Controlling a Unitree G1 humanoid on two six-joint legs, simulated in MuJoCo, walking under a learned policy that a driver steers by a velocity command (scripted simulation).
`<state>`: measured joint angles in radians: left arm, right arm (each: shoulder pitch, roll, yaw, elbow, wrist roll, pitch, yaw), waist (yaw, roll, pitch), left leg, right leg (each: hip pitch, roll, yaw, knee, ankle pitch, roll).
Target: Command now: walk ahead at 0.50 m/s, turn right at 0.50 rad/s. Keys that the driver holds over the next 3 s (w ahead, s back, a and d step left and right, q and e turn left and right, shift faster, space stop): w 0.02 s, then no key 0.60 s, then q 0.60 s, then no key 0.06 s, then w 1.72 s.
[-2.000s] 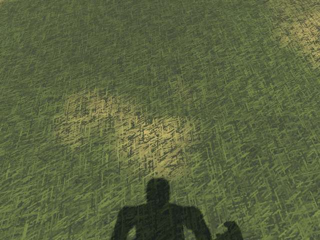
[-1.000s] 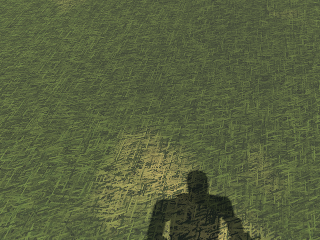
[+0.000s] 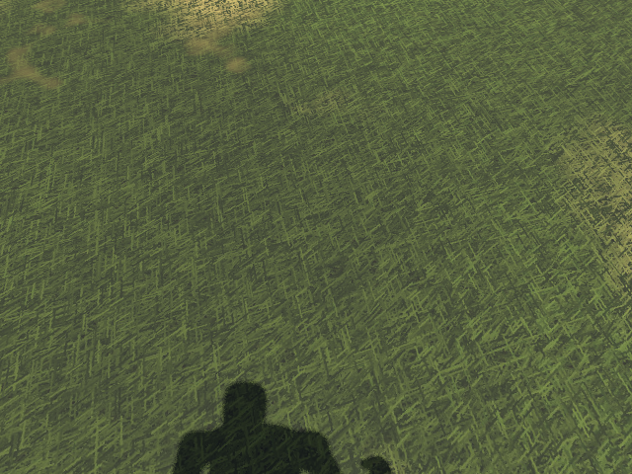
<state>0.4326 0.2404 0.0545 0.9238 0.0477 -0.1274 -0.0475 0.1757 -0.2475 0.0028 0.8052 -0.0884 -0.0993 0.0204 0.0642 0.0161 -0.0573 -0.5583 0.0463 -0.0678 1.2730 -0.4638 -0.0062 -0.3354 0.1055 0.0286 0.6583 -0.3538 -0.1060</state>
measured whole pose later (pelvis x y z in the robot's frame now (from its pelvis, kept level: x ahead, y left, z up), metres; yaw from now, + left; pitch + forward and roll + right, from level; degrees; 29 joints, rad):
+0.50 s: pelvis +0.22 +0.03 -0.16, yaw -4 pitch +2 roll +1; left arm 0.21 0.18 0.00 0.81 -0.03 0.02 0.09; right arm 0.32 -0.16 0.01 0.98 -0.02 -0.02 -0.02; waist 0.01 -0.04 -0.01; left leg -0.35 -0.01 0.06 0.48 -0.17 0.04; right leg -0.78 -0.05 0.08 1.62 -0.46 0.09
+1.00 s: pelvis +0.26 +0.01 -0.17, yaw +5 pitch +2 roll +0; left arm 0.19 0.26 0.10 0.87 -0.01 0.03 0.10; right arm 0.16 -0.25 -0.09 0.81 0.01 0.05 -0.03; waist 0.02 -0.05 0.01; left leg -0.44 -0.02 0.06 0.79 -0.37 0.00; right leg -0.34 -0.12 -0.09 0.63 -0.31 0.04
